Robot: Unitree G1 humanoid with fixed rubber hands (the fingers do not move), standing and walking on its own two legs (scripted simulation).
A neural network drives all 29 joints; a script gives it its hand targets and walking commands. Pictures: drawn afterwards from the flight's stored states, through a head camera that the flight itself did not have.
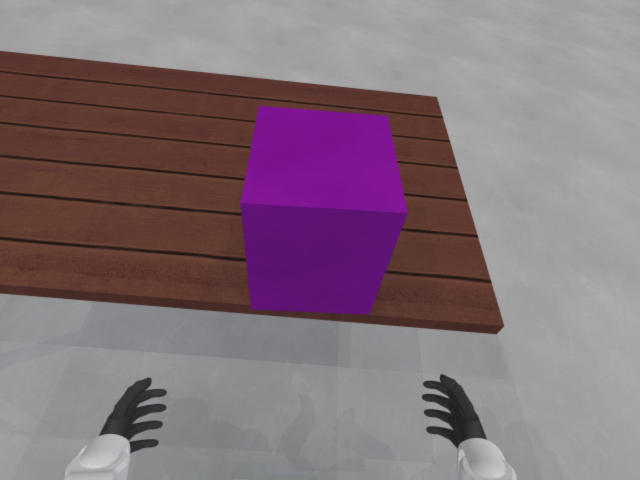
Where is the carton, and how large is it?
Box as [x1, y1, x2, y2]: [240, 106, 406, 314]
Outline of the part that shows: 258,106 240,201 251,309 368,314 406,215 406,208 387,116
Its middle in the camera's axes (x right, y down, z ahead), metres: +0.00 -0.03 +0.62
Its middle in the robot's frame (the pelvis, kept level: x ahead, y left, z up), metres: +0.48 +0.02 +0.02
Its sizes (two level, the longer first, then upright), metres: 0.210 0.200 0.250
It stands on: a table, 0.67 m high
